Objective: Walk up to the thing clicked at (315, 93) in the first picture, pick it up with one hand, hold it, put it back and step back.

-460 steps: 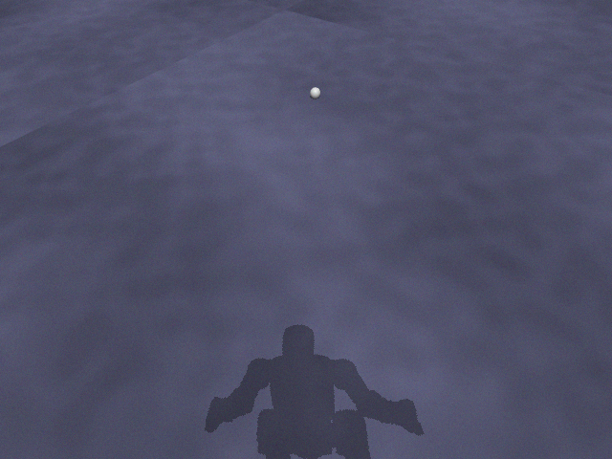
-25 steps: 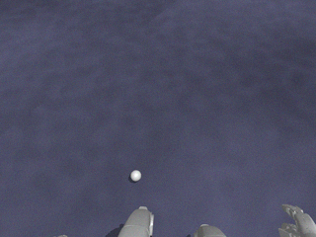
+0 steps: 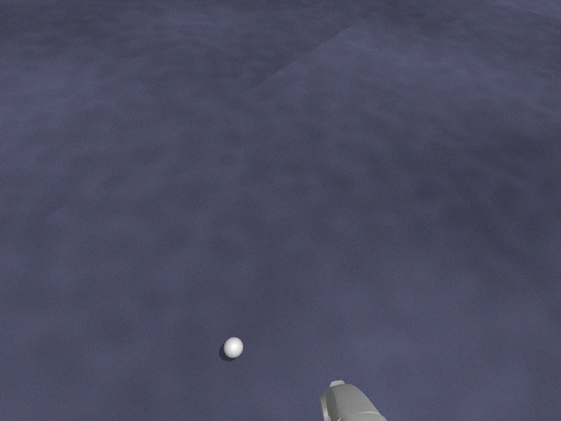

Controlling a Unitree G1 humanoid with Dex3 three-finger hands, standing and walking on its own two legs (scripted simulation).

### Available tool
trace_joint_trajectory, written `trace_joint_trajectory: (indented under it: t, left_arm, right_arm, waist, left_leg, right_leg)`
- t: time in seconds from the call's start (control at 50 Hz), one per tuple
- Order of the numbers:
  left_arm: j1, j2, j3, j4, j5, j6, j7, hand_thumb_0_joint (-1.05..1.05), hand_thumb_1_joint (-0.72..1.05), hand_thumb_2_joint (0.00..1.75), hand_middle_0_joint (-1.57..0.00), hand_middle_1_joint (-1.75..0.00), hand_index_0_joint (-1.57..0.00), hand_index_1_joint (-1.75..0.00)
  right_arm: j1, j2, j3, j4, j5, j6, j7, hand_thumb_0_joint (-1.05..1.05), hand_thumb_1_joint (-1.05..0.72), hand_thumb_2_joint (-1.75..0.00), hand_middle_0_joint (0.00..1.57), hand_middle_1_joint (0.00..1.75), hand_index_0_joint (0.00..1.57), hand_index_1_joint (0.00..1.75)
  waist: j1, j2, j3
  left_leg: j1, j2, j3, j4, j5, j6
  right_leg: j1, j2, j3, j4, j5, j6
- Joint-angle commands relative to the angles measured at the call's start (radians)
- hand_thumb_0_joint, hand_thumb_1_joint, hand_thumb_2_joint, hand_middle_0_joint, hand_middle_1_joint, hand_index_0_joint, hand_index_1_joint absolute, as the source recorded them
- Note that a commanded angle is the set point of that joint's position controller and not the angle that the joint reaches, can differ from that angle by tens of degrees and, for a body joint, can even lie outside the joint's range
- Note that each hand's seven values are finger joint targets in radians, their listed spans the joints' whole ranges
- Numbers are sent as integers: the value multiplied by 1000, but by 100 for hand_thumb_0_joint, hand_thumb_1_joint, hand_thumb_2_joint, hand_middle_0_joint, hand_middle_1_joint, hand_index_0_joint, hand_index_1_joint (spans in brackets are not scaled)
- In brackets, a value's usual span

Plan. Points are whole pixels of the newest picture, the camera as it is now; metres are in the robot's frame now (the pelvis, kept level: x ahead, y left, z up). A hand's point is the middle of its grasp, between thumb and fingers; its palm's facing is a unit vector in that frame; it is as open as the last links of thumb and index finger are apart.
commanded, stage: walk up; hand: left
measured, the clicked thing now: (233, 347) +0.46 +0.16 -0.73
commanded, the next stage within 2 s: none
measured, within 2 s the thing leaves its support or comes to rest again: neither
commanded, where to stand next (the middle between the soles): +0.06 -0.06 m, yaw -1 degrees
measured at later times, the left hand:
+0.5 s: hand out of the picture +0.13 +0.21 -0.16, palm faces -0.02 -0.94 -0.33, open 7.4 cm
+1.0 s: hand out of the picture -0.07 +0.26 -0.14, palm faces -0.02 -0.91 -0.42, open 7.4 cm
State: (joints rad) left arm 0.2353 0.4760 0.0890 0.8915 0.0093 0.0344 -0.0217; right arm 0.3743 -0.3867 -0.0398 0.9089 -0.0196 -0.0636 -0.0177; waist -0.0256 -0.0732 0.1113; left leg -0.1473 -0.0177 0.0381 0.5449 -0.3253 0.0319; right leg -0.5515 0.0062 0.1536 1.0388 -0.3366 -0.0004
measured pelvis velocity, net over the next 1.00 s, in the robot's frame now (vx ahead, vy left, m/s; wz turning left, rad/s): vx -0.08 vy -0.02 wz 0.00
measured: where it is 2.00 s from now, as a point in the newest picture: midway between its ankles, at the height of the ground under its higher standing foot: outside the picture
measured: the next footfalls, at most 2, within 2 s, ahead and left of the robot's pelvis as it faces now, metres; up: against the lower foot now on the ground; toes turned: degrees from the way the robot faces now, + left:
right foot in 0.18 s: +0.11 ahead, -0.14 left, +0.00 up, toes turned +0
left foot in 0.48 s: -0.01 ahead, +0.07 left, +0.00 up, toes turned +1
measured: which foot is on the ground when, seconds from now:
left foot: down 0.00-0.22, up 0.24-0.46, down 0.48-0.80, up 0.82-1.00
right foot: up 0.00-0.16, down 0.18-0.52, up 0.54-0.76, down 0.78-1.00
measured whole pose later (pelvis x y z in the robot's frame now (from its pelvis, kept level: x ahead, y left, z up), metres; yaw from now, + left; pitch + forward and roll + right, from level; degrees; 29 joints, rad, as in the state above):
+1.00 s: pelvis -0.08 -0.02 +0.00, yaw +0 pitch -3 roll -1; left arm 0.35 0.39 0.05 0.93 0.04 -0.06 -0.01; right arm 0.26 -0.43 -0.07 0.89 -0.03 0.01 0.05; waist 0.03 0.05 0.08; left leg -0.43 0.02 -0.04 0.81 -0.39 0.01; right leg -0.14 -0.02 0.01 0.54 -0.34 0.01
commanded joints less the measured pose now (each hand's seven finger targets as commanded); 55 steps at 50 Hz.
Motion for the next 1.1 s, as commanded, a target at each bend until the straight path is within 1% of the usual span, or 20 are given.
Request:
trace_joint_trajectory:
  t: [0.0, 0.14, 0.16, 0.2, 0.3, 0.38, 0.44, 0.46, 0.5, 0.56, 0.64, 0.72, 0.76, 0.78, 0.8, 0.86, 1.02, 1.04, 1.06, 1.08]
  left_arm:
    - [-19, 102, 18, -80, -38, 10, 30, 0, 90, 90, -20, -30, -20, -30]
    - [-82, 103, 20, -83, 12, -6, 25, 0, 90, 90, -20, -30, -20, -30]
    - [-70, 167, 38, -93, 27, -11, 23, 0, 90, 90, -20, -30, -20, -30]
    - [-85, 223, 53, -139, 22, -7, 26, 0, 90, 90, -20, -30, -20, -30]
    - [-205, 106, 40, -233, 51, 25, 28, 0, 90, 90, -20, -30, -20, -30]
    - [-116, 107, 35, -210, 40, 30, 26, 0, 90, 90, -20, -30, -20, -30]
    - [-142, 144, 28, -174, 2, 23, 36, 0, 90, 90, -20, -30, -20, -30]
    - [-137, 135, 20, -173, -9, 22, 39, 0, 90, 90, -20, -30, -20, -30]
    - [-197, 126, 37, -170, -7, 13, 60, 0, 90, 90, -20, -30, -20, -30]
    - [-101, 107, 44, -105, -17, 11, 49, 0, 90, 90, -20, -30, -20, -30]
    - [-48, 101, 27, -72, 0, -34, 27, 0, 90, 90, -20, -30, -20, -30]
    - [9, 90, 16, -31, 16, -85, 38, 0, 90, 90, -20, -30, -20, -30]
    - [95, 153, 32, -9, 35, -111, 50, 0, 90, 90, -20, -30, -20, -30]
    - [106, 256, 55, -15, 41, -112, 55, 0, 90, 90, -20, -30, -20, -30]
    - [71, 302, 64, -28, 38, -113, 56, 0, 90, 90, -20, -30, -20, -30]
    - [27, 219, 43, -43, 19, -127, 52, 0, 90, 90, -20, -30, -20, -30]
    - [3, 123, -5, -71, 7, -76, 22, 0, 90, 90, -20, -30, -20, -30]
    - [28, 70, -22, -71, -2, -69, 21, 0, 90, 90, -20, -30, -20, -30]
    - [64, 22, -34, -80, -14, -60, 22, 0, 90, 90, -20, -30, -20, -30]
    - [64, 125, -5, -43, -11, -41, 37, 0, 90, 90, -20, -30, -20, -30]
  right_arm:
    - [-157, -254, -72, -127, 3, 16, -33, 0, -90, -90, 20, 30, 20, 30]
    - [-127, -258, -68, -137, 37, 73, -28, 0, -90, -90, 20, 30, 20, 30]
    - [-98, -230, -57, -138, 47, 70, -32, 0, -90, -90, 20, 30, 20, 30]
    - [-88, -180, -46, -137, 60, 71, -62, 0, -90, -90, 20, 30, 20, 30]
    - [-16, -228, -59, -76, 49, 60, -74, 0, -90, -90, 20, 30, 20, 30]
    - [-66, -194, -42, -89, 18, 49, -58, 0, -90, -90, 20, 30, 20, 30]
    - [-51, -194, -59, -71, -12, 55, -23, 0, -90, -90, 20, 30, 20, 30]
    - [-57, -224, -70, -93, -31, 63, -16, 0, -90, -90, 20, 30, 20, 30]
    - [-194, -377, -104, -144, -25, 69, 7, 0, -90, -90, 20, 30, 20, 30]
    - [-270, -257, -77, -172, -30, 50, -5, 0, -90, -90, 20, 30, 20, 30]
    - [-203, -221, -77, -159, -36, 42, 13, 0, -90, -90, 20, 30, 20, 30]
    - [-147, -264, -88, -147, -43, 73, 37, 0, -90, -90, 20, 30, 20, 30]
    - [-137, -172, -61, -159, -18, 79, 42, 0, -90, -90, 20, 30, 20, 30]
    - [-213, -172, -55, -196, -21, 75, 49, 0, -90, -90, 20, 30, 20, 30]
    - [-258, -235, -75, -188, -28, 73, 40, 0, -90, -90, 20, 30, 20, 30]
    - [-166, -230, -83, -137, -3, 53, 54, 0, -90, -90, 20, 30, 20, 30]
    - [-80, -177, -78, -40, 5, 8, 34, 0, -90, -90, 20, 30, 20, 30]
    - [-32, -217, -88, -28, -5, 0, 22, 0, -90, -90, 20, 30, 20, 30]
    - [-20, -278, -92, -46, -17, -14, 10, 0, -90, -90, 20, 30, 20, 30]
    - [-60, -349, -104, -57, 4, -12, 11, 0, -90, -90, 20, 30, 20, 30]
  waist:
    - [44, 251, 3]
    - [26, 212, -161]
    - [38, 83, -208]
    - [75, -261, -286]
    - [41, -91, -257]
    - [85, -136, -245]
    - [24, -76, -192]
    - [11, -11, -139]
    - [-21, 354, -52]
    - [59, 119, -58]
    - [-3, 218, -165]
    - [5, 227, -108]
    - [42, 45, -114]
    - [86, -95, -52]
    - [91, -60, 55]
    - [33, -4, 31]
    - [-6, -49, -85]
    - [-25, 77, -133]
    - [-12, 223, -185]
    - [-13, 174, -179]
  left_leg:
    - [-148, 230, -79, -112, 860, 145]
    - [-5, 191, -107, 178, 699, 93]
    - [-81, 156, -94, 281, 566, 52]
    - [-295, -76, -60, 627, -372, -7]
    - [-269, -43, -70, 606, -212, -44]
    - [-254, -22, -10, 295, -197, -34]
    - [-64, -15, -33, 26, -47, 6]
    - [-65, 56, -163, -40, -30, 31]
    - [-321, 430, -613, -284, 29, 267]
    - [-264, 266, -340, -153, 252, 201]
    - [1, 209, -282, -151, -170, 170]
    - [-84, 192, -223, -66, -129, 166]
    - [-352, 82, -118, 189, -105, 63]
    - [-567, -8, -54, 317, -233, 12]
    - [-542, 60, -197, 429, -237, 7]
    - [-505, 50, -178, 411, -99, -13]
    - [77, -26, 17, -52, 182, -23]
    - [159, 70, -112, -97, 165, -6]
    - [148, 321, -496, -213, 105, 81]
    - [-19, 407, -613, -246, -55, 203]
  right_leg:
    - [116, 51, -30, 16, -12, -2]
    - [303, 16, -166, -573, 212, -40]
    - [418, -65, -73, -570, 568, -74]
    - [514, -358, 285, -542, 1088, -354]
    - [369, -205, 37, -470, 761, -270]
    - [410, -218, 107, -504, 430, -259]
    - [193, -254, 164, -529, 116, -175]
    - [89, -237, 155, -461, 142, -128]
    - [67, 59, -79, 16, -300, -27]
    - [72, 89, 27, 243, -174, -35]
    - [84, 29, -79, -111, -165, 9]
    - [325, 42, -197, -633, -103, -8]
    - [594, -77, 64, -755, -81, -68]
    - [545, -328, 445, -815, -328, -191]
    - [366, -453, 567, -822, -329, -297]
    - [429, -302, 245, -759, -114, -225]
    - [154, -128, -104, -445, 258, -114]
    - [91, -79, -129, -306, 145, -81]
    - [45, 13, -113, -149, -112, -27]
    - [132, -19, -43, -77, -280, -37]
